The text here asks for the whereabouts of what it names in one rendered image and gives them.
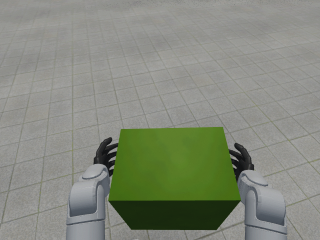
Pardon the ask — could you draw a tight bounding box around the left robot forearm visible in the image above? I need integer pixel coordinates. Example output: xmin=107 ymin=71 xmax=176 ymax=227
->
xmin=66 ymin=164 xmax=110 ymax=240

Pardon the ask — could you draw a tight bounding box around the right robot hand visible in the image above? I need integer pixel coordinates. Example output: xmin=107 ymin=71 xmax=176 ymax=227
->
xmin=228 ymin=143 xmax=254 ymax=182

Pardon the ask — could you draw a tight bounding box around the left robot hand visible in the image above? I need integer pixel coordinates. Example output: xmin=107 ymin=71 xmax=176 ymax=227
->
xmin=93 ymin=137 xmax=118 ymax=177

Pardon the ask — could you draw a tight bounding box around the right robot forearm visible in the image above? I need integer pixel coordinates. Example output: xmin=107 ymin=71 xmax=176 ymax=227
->
xmin=237 ymin=170 xmax=288 ymax=240

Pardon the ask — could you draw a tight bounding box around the carton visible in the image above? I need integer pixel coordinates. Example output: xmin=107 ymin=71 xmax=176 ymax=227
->
xmin=108 ymin=127 xmax=241 ymax=230

